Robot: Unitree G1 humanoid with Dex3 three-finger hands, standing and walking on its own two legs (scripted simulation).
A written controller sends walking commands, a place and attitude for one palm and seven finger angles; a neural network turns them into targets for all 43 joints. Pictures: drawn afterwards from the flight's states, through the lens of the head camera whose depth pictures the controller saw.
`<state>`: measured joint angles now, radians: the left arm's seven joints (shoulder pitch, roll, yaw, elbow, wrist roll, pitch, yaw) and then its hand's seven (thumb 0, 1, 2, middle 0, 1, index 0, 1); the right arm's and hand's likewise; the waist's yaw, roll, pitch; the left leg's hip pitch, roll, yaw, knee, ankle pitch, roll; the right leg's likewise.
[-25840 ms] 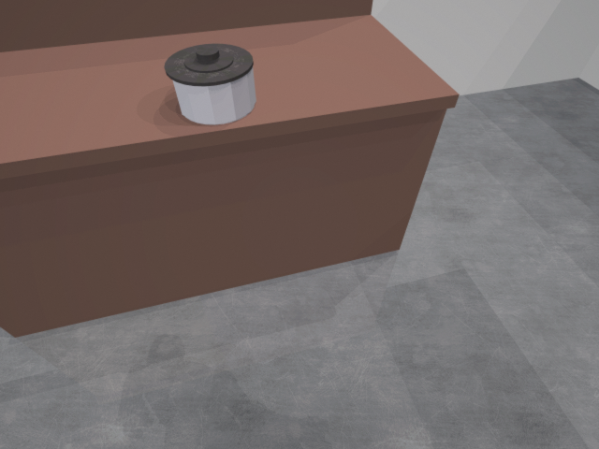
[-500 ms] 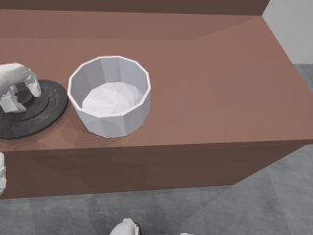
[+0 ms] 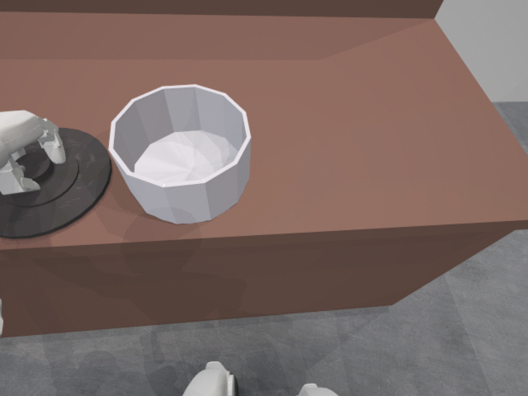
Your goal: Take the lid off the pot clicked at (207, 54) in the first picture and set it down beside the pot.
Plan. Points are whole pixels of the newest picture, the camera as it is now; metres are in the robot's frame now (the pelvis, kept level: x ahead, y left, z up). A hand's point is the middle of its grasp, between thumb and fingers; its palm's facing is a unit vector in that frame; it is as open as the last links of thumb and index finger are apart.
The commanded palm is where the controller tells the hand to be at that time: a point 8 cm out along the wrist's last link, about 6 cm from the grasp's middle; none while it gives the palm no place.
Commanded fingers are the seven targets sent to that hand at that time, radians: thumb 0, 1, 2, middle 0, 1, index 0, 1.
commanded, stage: open the fingers wide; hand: left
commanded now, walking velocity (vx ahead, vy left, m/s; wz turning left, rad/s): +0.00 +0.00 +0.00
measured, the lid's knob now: (33, 168) +0.45 +0.35 +0.04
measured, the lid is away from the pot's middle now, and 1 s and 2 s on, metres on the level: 0.23 0.24 0.24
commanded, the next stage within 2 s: raise the empty hand in 0.98 s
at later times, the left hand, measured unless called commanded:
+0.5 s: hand (18, 173) +0.42 +0.35 +0.07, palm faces -0.43 -0.12 -0.90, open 8.5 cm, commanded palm +0.45 +0.34 +0.12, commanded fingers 0.00 0.10 0.73 -0.44 -0.89 -0.44 -0.89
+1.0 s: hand (14, 167) +0.43 +0.36 +0.07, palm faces -0.44 -0.13 -0.89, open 10.9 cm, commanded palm +0.46 +0.35 +0.12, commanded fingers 0.00 -0.01 0.63 -0.34 -0.87 -0.34 -0.87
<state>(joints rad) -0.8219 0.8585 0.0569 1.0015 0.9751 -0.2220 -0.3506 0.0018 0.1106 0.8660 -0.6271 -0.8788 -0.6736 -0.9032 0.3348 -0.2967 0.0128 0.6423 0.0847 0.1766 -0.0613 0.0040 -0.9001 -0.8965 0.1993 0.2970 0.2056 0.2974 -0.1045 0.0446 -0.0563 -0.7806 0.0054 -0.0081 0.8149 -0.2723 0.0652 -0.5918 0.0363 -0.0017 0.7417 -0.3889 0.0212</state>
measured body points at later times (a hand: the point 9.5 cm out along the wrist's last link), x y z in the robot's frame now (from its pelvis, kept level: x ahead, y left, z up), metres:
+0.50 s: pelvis +0.00 +0.00 +0.00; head +0.08 +0.03 +0.45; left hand +0.44 +0.35 +0.12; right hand +0.05 -0.28 -0.11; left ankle +0.07 +0.07 -0.70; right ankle -0.02 -0.15 -0.70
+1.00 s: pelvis +0.01 +0.00 +0.00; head +0.10 +0.03 +0.44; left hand +0.45 +0.36 +0.12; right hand +0.06 -0.28 -0.11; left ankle +0.07 +0.07 -0.70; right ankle -0.02 -0.15 -0.70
